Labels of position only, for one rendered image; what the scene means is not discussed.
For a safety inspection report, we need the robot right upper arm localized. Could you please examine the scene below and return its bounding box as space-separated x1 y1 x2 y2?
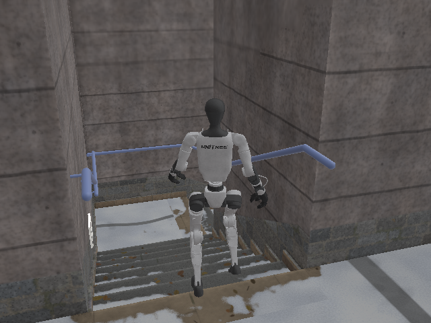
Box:
231 133 255 177

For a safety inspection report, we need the robot right hand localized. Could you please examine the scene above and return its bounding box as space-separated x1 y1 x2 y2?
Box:
250 191 268 209

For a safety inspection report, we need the robot left upper arm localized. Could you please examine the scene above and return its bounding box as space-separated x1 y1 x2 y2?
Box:
175 132 199 172

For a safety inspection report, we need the left robot shin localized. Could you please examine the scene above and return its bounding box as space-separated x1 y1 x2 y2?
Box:
190 231 202 286

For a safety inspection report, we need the robot left hand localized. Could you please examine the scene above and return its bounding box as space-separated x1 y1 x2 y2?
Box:
168 173 186 184

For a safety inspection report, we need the right robot foot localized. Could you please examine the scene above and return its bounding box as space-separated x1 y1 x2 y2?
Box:
228 263 241 275

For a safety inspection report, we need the robot right forearm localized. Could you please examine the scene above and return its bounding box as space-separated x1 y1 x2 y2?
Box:
248 165 265 195

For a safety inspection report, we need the robot left forearm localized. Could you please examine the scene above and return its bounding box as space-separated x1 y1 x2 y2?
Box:
170 159 181 176

